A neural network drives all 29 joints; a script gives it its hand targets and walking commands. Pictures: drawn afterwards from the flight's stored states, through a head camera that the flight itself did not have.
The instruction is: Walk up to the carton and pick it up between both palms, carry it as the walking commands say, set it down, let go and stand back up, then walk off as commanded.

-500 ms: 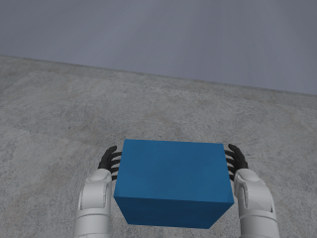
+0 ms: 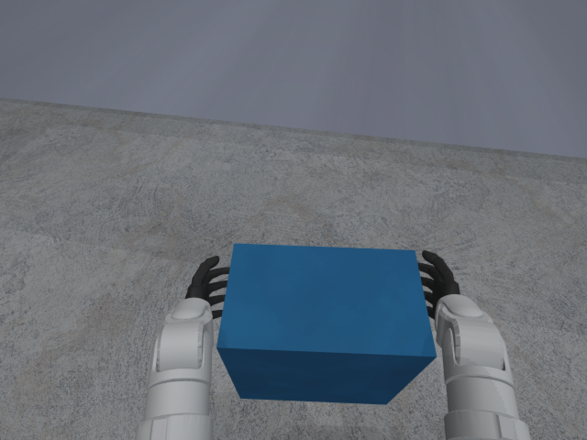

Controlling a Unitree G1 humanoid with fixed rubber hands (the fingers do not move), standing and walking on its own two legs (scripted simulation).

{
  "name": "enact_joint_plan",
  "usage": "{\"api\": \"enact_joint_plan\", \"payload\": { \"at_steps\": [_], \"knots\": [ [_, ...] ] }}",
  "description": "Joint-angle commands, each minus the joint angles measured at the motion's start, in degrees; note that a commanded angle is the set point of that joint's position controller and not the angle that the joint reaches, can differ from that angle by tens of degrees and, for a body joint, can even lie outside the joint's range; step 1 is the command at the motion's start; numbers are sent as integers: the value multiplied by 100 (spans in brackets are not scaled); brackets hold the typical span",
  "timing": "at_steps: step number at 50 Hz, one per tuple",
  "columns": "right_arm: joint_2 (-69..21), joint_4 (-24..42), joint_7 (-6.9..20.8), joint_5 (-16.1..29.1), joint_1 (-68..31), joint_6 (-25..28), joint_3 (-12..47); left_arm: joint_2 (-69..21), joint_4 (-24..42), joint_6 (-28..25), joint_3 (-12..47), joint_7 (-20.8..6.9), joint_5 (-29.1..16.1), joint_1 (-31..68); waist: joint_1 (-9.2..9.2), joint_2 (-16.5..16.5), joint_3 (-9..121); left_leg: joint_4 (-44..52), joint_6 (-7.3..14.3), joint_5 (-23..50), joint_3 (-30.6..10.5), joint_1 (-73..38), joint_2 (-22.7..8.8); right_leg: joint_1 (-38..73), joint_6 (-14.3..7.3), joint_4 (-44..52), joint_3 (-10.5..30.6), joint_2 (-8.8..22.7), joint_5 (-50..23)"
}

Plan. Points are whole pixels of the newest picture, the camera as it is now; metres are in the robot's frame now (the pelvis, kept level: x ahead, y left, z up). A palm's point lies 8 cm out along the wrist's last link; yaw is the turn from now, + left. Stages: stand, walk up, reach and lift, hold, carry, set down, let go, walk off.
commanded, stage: hold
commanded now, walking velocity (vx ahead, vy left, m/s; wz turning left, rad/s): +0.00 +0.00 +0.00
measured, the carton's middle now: (318, 332) +0.29 +0.00 -0.04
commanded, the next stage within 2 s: carry in 0.26 s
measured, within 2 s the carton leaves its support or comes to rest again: neither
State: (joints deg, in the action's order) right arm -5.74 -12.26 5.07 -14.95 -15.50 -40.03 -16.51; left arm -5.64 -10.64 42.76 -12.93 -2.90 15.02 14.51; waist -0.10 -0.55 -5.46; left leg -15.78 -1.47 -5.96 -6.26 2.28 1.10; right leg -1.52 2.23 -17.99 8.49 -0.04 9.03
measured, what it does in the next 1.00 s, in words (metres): steps to the right: left foot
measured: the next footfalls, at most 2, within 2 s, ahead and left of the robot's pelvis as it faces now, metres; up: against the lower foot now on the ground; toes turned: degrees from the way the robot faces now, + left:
left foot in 0.90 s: -0.04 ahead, +0.02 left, +0.00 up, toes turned +8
right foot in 1.32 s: -0.17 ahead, -0.31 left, +0.00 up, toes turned -7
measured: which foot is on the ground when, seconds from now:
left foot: down 0.00-0.60, up 0.62-0.88, down 0.90-1.00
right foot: down 0.00-0.92, up 0.94-1.00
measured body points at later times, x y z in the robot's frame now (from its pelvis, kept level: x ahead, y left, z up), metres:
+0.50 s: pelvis +0.02 -0.02 -0.02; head +0.03 +0.00 +0.43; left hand +0.33 +0.15 +0.03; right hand +0.32 -0.19 +0.03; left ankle +0.04 +0.13 -0.75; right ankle +0.02 -0.13 -0.74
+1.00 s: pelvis -0.08 -0.09 -0.02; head -0.06 -0.05 +0.42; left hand +0.18 +0.10 +0.03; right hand +0.20 -0.25 +0.05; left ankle -0.08 +0.01 -0.75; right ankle -0.05 -0.18 -0.69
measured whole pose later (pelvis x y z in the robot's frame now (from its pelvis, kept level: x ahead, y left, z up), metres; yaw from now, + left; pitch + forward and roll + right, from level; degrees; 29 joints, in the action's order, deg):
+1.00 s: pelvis -0.08 -0.09 -0.02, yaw +0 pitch +4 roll -2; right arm -7.4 20.4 -0.6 -3.5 -6.6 -64.4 -11.8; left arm -5.0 24.2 66.8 -8.7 1.6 6.0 3.8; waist 0.4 -2.7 2.8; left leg -38.4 1.8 -20.1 6.5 22.2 -3.8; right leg -35.3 -2.0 -59.3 -3.6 -2.8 24.7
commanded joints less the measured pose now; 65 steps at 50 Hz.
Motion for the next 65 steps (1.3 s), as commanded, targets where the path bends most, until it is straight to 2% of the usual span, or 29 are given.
{"api": "enact_joint_plan", "payload": {
  "at_steps": [1, 6, 12, 13, 17, 19, 21, 23, 25, 26, 27, 28, 29, 31, 33, 34, 39, 41, 42, 43, 44, 46, 49, 52, 55, 61, 63, 64, 65],
  "knots": [
    [-5104, 139, 1423, 1597, -3308, 261, 3830, -5087, 446, -493, 3193, -1326, -1664, 3370, 156, -184, 2149, 155, -28, -340, 434, -868, 448, -362, -86, 365, -703, -533, 306],
    [-5204, -474, 1409, 1380, -3180, 221, 3458, -5148, 587, -458, 3396, -1394, -1737, 4048, -42, 129, 2065, 142, -88, -747, 433, -881, 455, -535, -196, 409, -690, -512, 595],
    [-5296, -482, 1278, 1252, -2285, -20, 3283, -4913, 271, -253, 3182, -1529, -1438, 2923, 1, 131, 1475, 176, -82, 454, 487, -715, 483, -193, -91, 619, -694, -532, -691],
    [-5096, -161, 1193, 1194, -2359, -54, 3505, -5146, 286, -247, 3536, -1510, -1663, 3045, -94, 108, 2045, -1074, 27, 734, 125, 193, -818, -882, -151, -423, -482, 636, -791],
    [-5235, 986, 1039, 2054, -2616, -487, 4187, -5118, 1734, 120, 4137, -1300, -2489, 3664, -140, 171, 2171, -1491, 96, 2102, -35, 247, -1145, -1185, -188, -1236, -496, 418, -1935],
    [-5143, 1367, 934, 2350, -2716, -769, 4316, -5019, 1952, 433, 4179, -1169, -2635, 3398, -151, 655, 2830, -1541, 499, 3713, -747, -5, -1784, -1599, -111, -1951, -613, 129, -865],
    [-4969, 1995, 868, 2445, -2662, -1017, 4452, -5154, 2417, 706, 4476, -1070, -2854, 3423, -118, 1482, 2729, -1155, 892, 4444, -1052, -74, -2312, -2272, -88, -2398, -836, -124, 1717],
    [-4793, 2870, 701, 2632, -2426, -1339, 4784, -5195, 2838, 1096, 4775, -1006, -3172, 3170, -161, 1815, 2849, -1246, 913, 4965, -996, 100, -2237, -2374, -149, -2390, -904, -122, 1840],
    [-4851, 3257, 582, 2818, -2597, -1640, 4986, -5087, 3407, 1341, 4763, -970, -3442, 3371, -52, 1450, 3339, -1906, 498, 4098, -356, 568, -1798, -1246, -350, -1041, -951, 41, 647],
    [-4741, 3319, 517, 2805, -2235, -1830, 4998, -5034, 3215, 1513, 4635, -942, -3389, 3015, -47, 1143, 3507, -2390, 159, 2853, 162, 1168, -1384, -612, -525, -928, -786, 364, -1305],
    [-4594, 3571, 481, 2895, -2182, -1958, 5063, -4902, 3247, 1593, 4593, -946, -3443, 2845, -23, 101, 3785, -3110, -108, 1187, 522, 1892, -1058, 67, -734, -1141, -93, 952, -4278],
    [-4650, 3809, 487, 3055, -2337, -2108, 5187, -4743, 3114, 1725, 4362, -910, -3293, 2316, 39, -1277, 3713, -4068, -235, -2514, 912, 3277, -497, 1077, -1093, -1367, 519, 1686, -6973],
    [-4544, 3929, 506, 3077, -2155, -2212, 5149, -4738, 3274, 1797, 4332, -854, -3241, 2082, 32, -1294, 3748, -4795, -165, -3271, 1027, 3220, -399, 918, -1415, -1541, 246, 1801, -7188],
    [-4592, 4058, 545, 3287, -2187, -2406, 5249, -4666, 3205, 1966, 4209, -858, -3029, 1744, 27, -1159, 3638, -4858, -72, -2623, 856, 3163, -517, 422, -1428, -1316, -437, 1430, -5251],
    [-4735, 4112, 609, 3373, -2143, -2476, 5357, -4802, 3666, 2048, 4328, -806, -3086, 2095, 48, -720, 3287, -5384, -98, -2520, 951, 3169, -472, -44, -1564, -1183, -341, 1521, -4844],
    [-4752, 4315, 596, 3439, -2070, -2521, 5447, -4647, 3874, 2075, 4239, -771, -2991, 1847, 4, -1087, 3661, -4794, -136, -2389, 969, 2995, -478, 171, -1354, -1217, -556, 1230, -4163],
    [-4789, 4221, 662, 3519, -1602, -2619, 5376, -4459, 4592, 2202, 4607, -656, -2992, 2163, -8, -536, 3364, -3194, -41, -2030, 1214, 2485, -335, -242, -1357, -1374, -734, 1248, -4101],
    [-4515, 4111, 676, 3431, -1358, -2725, 5304, -4294, 4308, 2326, 4559, -610, -2849, 1641, -62, -586, 3317, -1647, 20, -956, 1294, 1555, -373, -747, -1251, -1547, -596, 1094, -3700],
    [-4590, 3835, 686, 3344, -1258, -2762, 5139, -4305, 4161, 2369, 4601, -577, -2786, 1588, -122, 17, 3442, -1325, 173, 636, 567, 677, -1070, -1483, -936, -1919, -806, 901, -2875],
    [-4350, 4043, 752, 3361, -1325, -2724, 5065, -4409, 4139, 2384, 4723, -551, -2819, 1655, -151, 1612, 3490, -855, 566, 3020, -753, -303, -2150, -2840, -598, -2680, -893, 351, 217],
    [-4204, 3947, 744, 3192, -1012, -2738, 4999, -4372, 3889, 2433, 4630, -599, -2734, 1310, -134, 2318, 3135, -1021, 1217, 5055, -1729, -624, -3221, -3984, -315, -4344, -884, -24, 2177],
    [-4478, 3872, 760, 3139, -1121, -2740, 4982, -4493, 3558, 2424, 4583, -633, -2749, 1444, -133, 1164, 2824, -1172, 1336, 4525, -684, -137, -2935, -3946, -353, -5288, -389, -25, 2061],
    [-4670, 3765, 711, 3084, -1343, -2725, 4942, -4679, 3908, 2369, 4904, -795, -3258, 2153, -142, 626, 2196, -780, 1141, 2309, -128, 972, -2295, -3786, -193, -5555, -488, 62, 1508],
    [-4677, 3997, 726, 3149, -1337, -2651, 4899, -4904, 4433, 2280, 5187, -814, -3556, 2660, -115, 980, 2064, -864, 755, 2459, 177, 794, -2019, -3670, -20, -4773, -791, -93, 1460],
    [-4619, 4126, 662, 3092, -1246, -2684, 4856, -4868, 4262, 2313, 5010, -749, -3462, 2237, -140, 978, 2493, -761, 854, 2070, 43, 344, -2142, -3366, 86, -4042, -1144, -133, 1733],
    [-4321, 3711, 650, 2743, -643, -2748, 4838, -4590, 3790, 2445, 4776, -799, -3201, 1564, -64, 2344, 2758, -677, 422, 600, 228, 852, -2166, -2151, -148, -1865, -1329, -90, 1590],
    [-4448, 3761, 674, 2860, -908, -2764, 4991, -4623, 3653, 2431, 4564, -790, -3030, 1406, -21, 1711, 2975, -1414, 119, 411, 658, 1237, -1795, -1246, -206, -375, -1255, 40, 859],
    [-4503, 3724, 681, 2903, -1006, -2777, 5127, -4537, 3751, 2400, 4526, -837, -3063, 1586, -2, 531, 2742, -2067, -128, -700, 1041, 2145, -1382, -718, -438, 142, -345, 753, 234],
    [-4400, 3905, 694, 3005, -1317, -2741, 5262, -4600, 3733, 2370, 4539, -854, -3051, 1629, 72, -1281, 2452, -3885, -453, -3285, 1552, 3709, -567, -585, -969, -11, 1109, 2120, -1601]
  ]
}}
